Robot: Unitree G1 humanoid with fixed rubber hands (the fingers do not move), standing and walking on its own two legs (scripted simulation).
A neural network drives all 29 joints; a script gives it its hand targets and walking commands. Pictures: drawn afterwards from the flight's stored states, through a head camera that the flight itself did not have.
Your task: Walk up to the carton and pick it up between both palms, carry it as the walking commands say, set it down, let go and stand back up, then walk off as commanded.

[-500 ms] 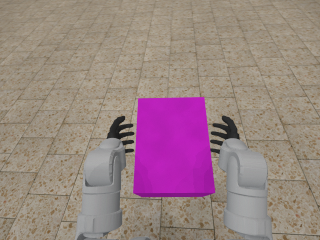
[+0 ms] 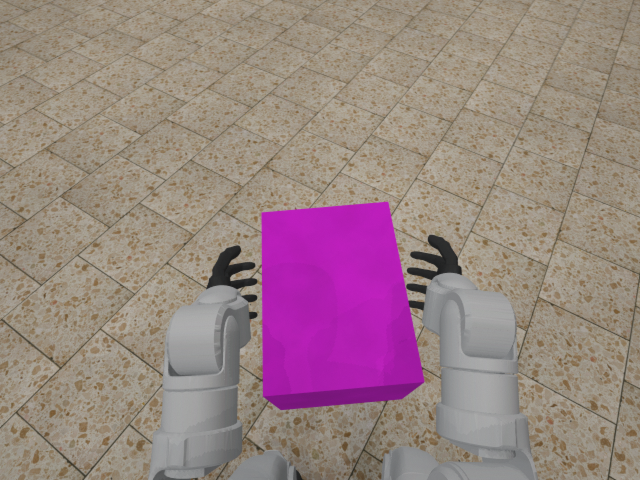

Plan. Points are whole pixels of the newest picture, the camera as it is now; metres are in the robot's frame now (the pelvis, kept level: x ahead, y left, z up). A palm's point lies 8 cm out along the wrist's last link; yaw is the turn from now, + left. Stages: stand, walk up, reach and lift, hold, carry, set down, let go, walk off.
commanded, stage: carry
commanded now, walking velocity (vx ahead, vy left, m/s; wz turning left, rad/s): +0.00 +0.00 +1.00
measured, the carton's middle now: (333, 308) +0.35 -0.01 -0.06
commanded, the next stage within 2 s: none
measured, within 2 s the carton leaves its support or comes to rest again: neither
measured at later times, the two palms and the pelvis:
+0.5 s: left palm (31, 378) +0.20 +0.28 +0.11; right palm (292, 254) +0.33 +0.05 +0.11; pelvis +0.00 +0.03 +0.01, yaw +31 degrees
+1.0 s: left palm out of the picture +0.03 +0.40 +0.11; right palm (87, 339) +0.24 +0.24 +0.10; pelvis -0.05 +0.08 +0.02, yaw +57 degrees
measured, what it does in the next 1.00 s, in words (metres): steps on the spot, turning left: right foot, then left foot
